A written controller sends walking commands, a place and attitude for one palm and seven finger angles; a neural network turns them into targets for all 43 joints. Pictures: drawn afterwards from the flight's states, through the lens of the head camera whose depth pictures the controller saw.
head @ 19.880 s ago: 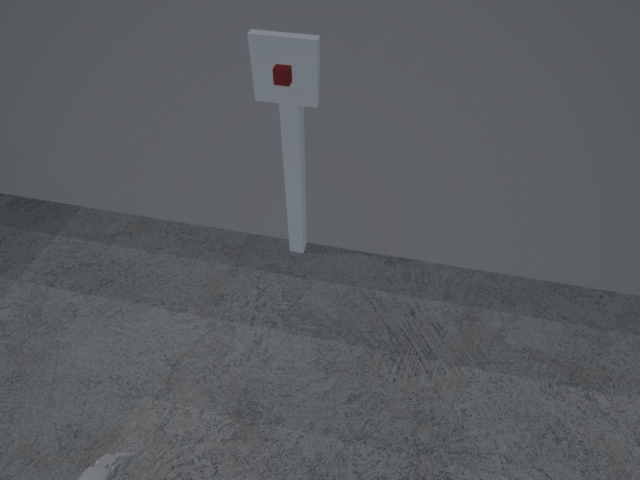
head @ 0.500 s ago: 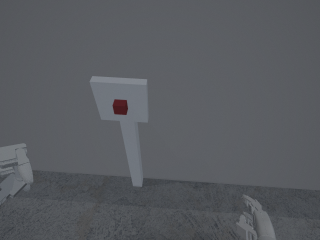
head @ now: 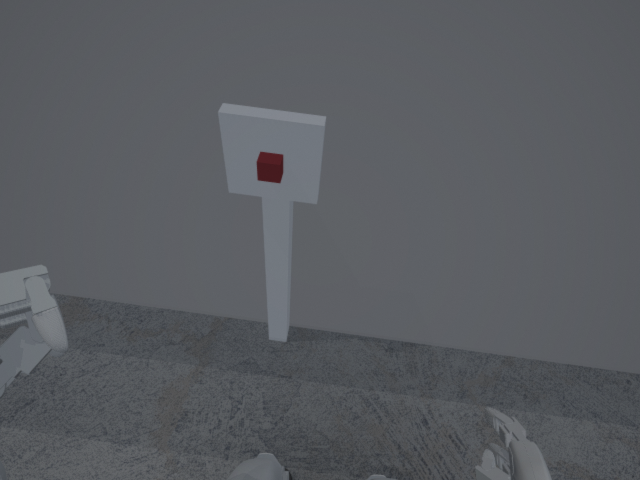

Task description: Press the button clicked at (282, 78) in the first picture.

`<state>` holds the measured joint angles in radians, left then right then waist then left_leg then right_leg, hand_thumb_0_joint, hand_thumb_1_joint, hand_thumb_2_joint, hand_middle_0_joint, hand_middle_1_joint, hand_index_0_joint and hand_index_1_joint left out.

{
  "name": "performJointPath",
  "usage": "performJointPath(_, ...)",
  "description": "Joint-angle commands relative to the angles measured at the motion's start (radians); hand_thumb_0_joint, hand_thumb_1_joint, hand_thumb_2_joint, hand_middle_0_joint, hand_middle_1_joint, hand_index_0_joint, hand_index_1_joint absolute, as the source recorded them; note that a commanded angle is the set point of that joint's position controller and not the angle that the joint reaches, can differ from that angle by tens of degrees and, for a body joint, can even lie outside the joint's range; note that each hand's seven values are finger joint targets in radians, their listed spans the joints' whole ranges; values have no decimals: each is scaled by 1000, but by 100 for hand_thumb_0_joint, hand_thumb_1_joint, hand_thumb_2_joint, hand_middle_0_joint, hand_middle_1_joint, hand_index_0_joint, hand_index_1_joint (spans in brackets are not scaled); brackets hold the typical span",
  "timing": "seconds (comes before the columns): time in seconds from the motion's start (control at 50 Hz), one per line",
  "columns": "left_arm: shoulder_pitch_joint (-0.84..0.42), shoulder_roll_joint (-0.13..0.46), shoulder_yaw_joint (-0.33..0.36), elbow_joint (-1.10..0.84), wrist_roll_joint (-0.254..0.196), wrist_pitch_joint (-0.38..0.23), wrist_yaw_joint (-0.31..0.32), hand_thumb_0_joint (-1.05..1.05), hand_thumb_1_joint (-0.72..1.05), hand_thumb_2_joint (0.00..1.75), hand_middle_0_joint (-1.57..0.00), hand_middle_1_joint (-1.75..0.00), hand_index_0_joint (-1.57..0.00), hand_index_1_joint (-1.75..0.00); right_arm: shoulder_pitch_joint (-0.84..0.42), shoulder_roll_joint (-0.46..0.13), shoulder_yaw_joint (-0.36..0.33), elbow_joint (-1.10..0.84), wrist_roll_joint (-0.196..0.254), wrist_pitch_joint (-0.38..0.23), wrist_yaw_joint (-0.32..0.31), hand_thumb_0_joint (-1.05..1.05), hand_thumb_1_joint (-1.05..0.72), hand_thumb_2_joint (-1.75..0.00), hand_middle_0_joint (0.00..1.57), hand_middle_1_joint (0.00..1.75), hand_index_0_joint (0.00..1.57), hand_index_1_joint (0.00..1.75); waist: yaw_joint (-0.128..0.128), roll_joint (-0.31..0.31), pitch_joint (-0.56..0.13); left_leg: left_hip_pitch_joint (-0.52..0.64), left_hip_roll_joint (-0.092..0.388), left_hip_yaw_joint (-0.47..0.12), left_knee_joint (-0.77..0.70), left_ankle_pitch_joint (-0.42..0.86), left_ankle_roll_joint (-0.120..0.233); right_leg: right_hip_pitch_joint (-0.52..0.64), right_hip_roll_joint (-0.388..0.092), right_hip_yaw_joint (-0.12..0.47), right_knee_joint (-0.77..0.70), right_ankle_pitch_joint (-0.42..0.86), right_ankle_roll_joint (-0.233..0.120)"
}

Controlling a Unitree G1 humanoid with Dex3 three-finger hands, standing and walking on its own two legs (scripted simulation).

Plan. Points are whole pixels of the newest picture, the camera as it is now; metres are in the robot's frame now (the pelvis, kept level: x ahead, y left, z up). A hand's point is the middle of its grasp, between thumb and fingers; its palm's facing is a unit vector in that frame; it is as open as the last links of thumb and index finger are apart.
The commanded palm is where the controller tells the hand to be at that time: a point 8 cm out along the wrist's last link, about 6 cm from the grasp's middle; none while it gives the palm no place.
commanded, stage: step back with the hand held close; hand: left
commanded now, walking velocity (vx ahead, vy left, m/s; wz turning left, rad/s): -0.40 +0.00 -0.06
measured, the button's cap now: (270, 166) +0.62 +0.12 +0.03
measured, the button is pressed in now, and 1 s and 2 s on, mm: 0 0 0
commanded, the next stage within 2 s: stop stepping back and stand still in 0.22 s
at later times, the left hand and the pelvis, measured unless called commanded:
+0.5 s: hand out of the picture +0.07 +0.24 +0.20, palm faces +0.33 -0.87 -0.36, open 3.1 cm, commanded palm +0.04 +0.28 +0.20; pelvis -0.12 +0.02 +0.00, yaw -6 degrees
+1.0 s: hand out of the picture -0.05 +0.27 +0.19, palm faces +0.41 -0.86 -0.31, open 3.1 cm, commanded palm -0.10 +0.31 +0.20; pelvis -0.26 +0.04 +0.02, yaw -5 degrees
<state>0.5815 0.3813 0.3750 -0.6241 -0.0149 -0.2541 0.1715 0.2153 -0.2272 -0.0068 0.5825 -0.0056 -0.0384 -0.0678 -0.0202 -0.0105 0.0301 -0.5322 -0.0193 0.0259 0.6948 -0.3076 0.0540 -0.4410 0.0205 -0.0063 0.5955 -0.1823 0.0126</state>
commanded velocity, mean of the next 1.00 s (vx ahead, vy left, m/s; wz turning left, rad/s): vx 0.10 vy -0.01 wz -0.02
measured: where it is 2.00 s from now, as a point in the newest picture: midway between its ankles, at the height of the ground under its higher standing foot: outside the picture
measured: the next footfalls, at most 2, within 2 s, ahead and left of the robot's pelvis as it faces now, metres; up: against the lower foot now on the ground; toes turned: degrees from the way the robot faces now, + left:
right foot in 0.32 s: -0.21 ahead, -0.13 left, +0.00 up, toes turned -6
left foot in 0.48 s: +0.00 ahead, +0.06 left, +0.00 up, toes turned -5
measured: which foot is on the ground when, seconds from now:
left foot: down 0.00-0.32, up 0.34-0.46, down 0.48-0.74, up 0.76-1.00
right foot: down 0.00-0.00, up 0.02-0.30, down 0.32-0.48, up 0.50-0.74, down 0.76-1.00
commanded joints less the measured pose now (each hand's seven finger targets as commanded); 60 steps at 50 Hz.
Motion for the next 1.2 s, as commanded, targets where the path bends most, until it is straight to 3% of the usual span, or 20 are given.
performJointPath(0.0, -62, 208, 164, -269, 18, -66, 24, 0, 90, 90, -130, -150, -130, -150, -124, -120, -47, -174, -19, -83, -24, 0, -90, -90, 20, 30, 20, 30, 0, 353, -115, -259, 402, -577, -638, -511, 143, 223, 104, 51, 599, -258, 11)
performJointPath(0.1, 63, 184, 183, -217, -28, -56, 21, 0, 90, 90, -130, -150, -130, -150, -137, -106, -86, -134, -7, -117, 20, 0, -90, -90, 20, 30, 20, 30, 32, 213, -226, -8, 304, -213, -484, -264, 46, 172, 83, -11, 585, -319, -1)
performJointPath(0.24, -33, 178, 111, -259, -60, -74, -21, 0, 90, 90, -130, -150, -130, -150, -71, -77, -51, -49, -30, -134, 32, 0, -90, -90, 20, 30, 20, 30, 26, 273, -258, 286, 228, -144, -544, -121, -160, 259, 77, -102, -213, -433, -77)
performJointPath(0.3, -75, 274, 177, -315, -58, -102, -2, 0, 90, 90, -130, -150, -130, -150, -66, -49, -43, -7, -14, -107, 21, 0, -90, -90, 20, 30, 20, 30, 33, -102, -233, 420, 52, -11, 146, 15, -126, -68, -318, 253, -470, -51, -172)
performJointPath(0.34, -37, 323, 225, -332, -49, -92, 11, 0, 90, 90, -130, -150, -130, -150, -116, -44, -10, -87, -26, -113, 24, 0, -90, -90, 20, 30, 20, 30, 54, -109, -256, 120, 8, 27, 394, -118, -97, 202, -369, 129, -301, 427, -212)
performJointPath(0.4, -43, 201, 149, -188, -48, -2, -29, 0, 90, 90, -130, -150, -130, -150, -129, -61, -14, -114, 21, -104, -2, 0, -90, -90, 20, 30, 20, 30, -12, -146, -69, 193, 49, -34, 82, 36, -46, 113, -234, 25, -141, 310, -124)
performJointPath(0.42, -35, 156, 112, -130, -48, 13, -30, 0, 90, 90, -130, -150, -130, -150, -106, -70, -6, -95, 21, -100, -16, 0, -90, -90, 20, 30, 20, 30, -36, 41, -37, 334, 16, -9, -132, 179, -41, 53, -156, -29, -36, 229, -76)
performJointPath(0.46, -110, 162, 95, -137, -44, 21, -21, 0, 90, 90, -130, -150, -130, -150, -77, -115, -15, -97, 8, -131, -13, 0, -90, -90, 20, 30, 20, 30, -18, 391, -82, 408, 253, -362, -386, 458, 36, -2, 5, -18, 303, -303, -8)
performJointPath(0.5, -181, 149, 69, -51, -32, 0, -12, 0, 90, 90, -130, -150, -130, -150, -63, -109, -19, -100, 13, -155, -4, 0, -90, -90, 20, 30, 20, 30, -12, 106, -16, 265, 321, -544, -502, 123, 88, -11, 30, 65, 405, -380, -11)
performJointPath(0.58, 48, 181, 113, -283, -31, 3, -11, 0, 90, 90, -130, -150, -130, -150, -123, -88, -21, -132, -3, -150, 16, 0, -90, -90, 20, 30, 20, 30, 38, 199, -159, 86, 205, -273, -669, -381, -122, 264, 54, -46, 321, -269, -37)
performJointPath(0.68, 208, 196, 140, -302, -20, 25, 0, 0, 90, 90, -130, -150, -130, -150, -111, -85, -33, -150, -14, -123, 18, 0, -90, -90, 20, 30, 20, 30, 47, 278, -142, -165, 138, -99, -510, -390, -90, 552, 81, -153, 17, -393, -78)
performJointPath(0.72, 174, 208, 154, -241, -15, 44, 3, 0, 90, 90, -130, -150, -130, -150, -82, -64, -37, -118, 2, -96, 10, 0, -90, -90, 20, 30, 20, 30, 42, -137, -108, -108, 9, 65, 125, -197, -89, 342, -166, 112, -334, -408, -161)
performJointPath(0.74, 74, 214, 161, -242, -14, 44, 1, 0, 90, 90, -130, -150, -130, -150, -84, -98, -63, -108, 13, -80, 0, 0, -90, -90, 20, 30, 20, 30, 18, -278, -28, -186, -4, -26, 486, -156, -76, 98, -397, 471, -487, -550, -248)
performJointPath(0.78, -112, 298, 256, -177, -37, 23, -19, 0, 90, 90, -130, -150, -130, -150, -68, -111, -56, -52, -28, -60, 11, 0, -90, -90, 20, 30, 20, 30, -55, -202, -2, -73, 93, -95, 716, 29, -92, -225, -409, 328, -458, -512, -245)
performJointPath(0.86, -111, 132, 58, 34, -8, 33, -19, 0, 90, 90, -130, -150, -130, -150, -102, -98, -56, -79, -4, -80, -24, 0, -90, -90, 20, 30, 20, 30, -9, 34, 22, -24, 99, -3, 396, -13, -41, -137, -306, 257, -449, -718, -169)
performJointPath(0.98, -140, 148, 36, -176, 12, 1, 21, 0, 90, 90, -130, -150, -130, -150, -64, -76, -23, -86, -28, -153, -51, 0, -90, -90, 20, 30, 20, 30, 0, -147, -118, 300, 19, 129, -268, -123, -4, 140, -196, 94, -273, -513, -113)
performJointPath(1.0, -104, 167, 57, -189, 4, 5, 23, 0, 90, 90, -130, -150, -130, -150, -44, -93, -30, -97, -22, -156, -56, 0, -90, -90, 20, 30, 20, 30, -10, -49, -123, 378, 54, 56, -364, -160, 11, 109, -153, 58, -115, -465, -88)
performJointPath(1.04, -137, 172, 81, -280, 15, -24, 25, 0, 90, 90, -130, -150, -130, -150, -44, -103, -32, -112, -23, -157, -39, 0, -90, -90, 20, 30, 20, 30, -17, 374, -25, 459, 400, -470, -529, -283, 156, -242, 0, -95, 369, -381, -7)
performJointPath(1.06, -126, 227, 145, -268, 22, -36, 26, 0, 90, 90, -130, -150, -130, -150, -61, -93, -41, -101, -24, -162, -31, 0, -90, -90, 20, 30, 20, 30, -18, 248, 11, 372, 432, -474, -550, -146, 187, -259, -34, -20, 511, -305, -15)
performJointPath(1.18, 63, 137, 130, -76, -6, -25, 3, 0, 90, 90, -130, -150, -130, -150, -52, -94, -48, -78, -4, -142, -7, 0, -90, -90, 20, 30, 20, 30, 16, 274, 12, 39, 274, -66, -429, -238, 75, 161, -40, -102, 186, -206, -17)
